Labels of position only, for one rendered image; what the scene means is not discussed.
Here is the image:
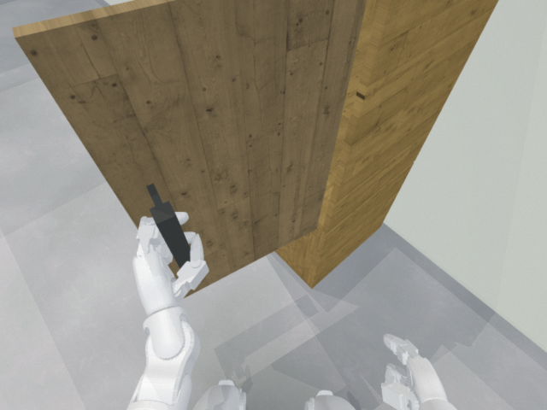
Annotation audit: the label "left robot thigh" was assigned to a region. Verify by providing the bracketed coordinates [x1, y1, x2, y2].
[193, 384, 246, 410]

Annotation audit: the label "cupboard door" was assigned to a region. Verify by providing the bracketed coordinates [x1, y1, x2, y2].
[12, 0, 367, 298]

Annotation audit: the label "left robot forearm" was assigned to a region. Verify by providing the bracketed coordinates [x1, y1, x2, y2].
[127, 306, 200, 410]

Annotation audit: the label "robot right hand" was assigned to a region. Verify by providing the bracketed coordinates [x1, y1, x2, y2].
[381, 334, 448, 410]

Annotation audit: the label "robot left hand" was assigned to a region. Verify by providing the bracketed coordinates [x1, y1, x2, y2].
[132, 212, 209, 318]

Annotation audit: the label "handle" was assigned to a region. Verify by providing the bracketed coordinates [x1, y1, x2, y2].
[146, 184, 191, 268]

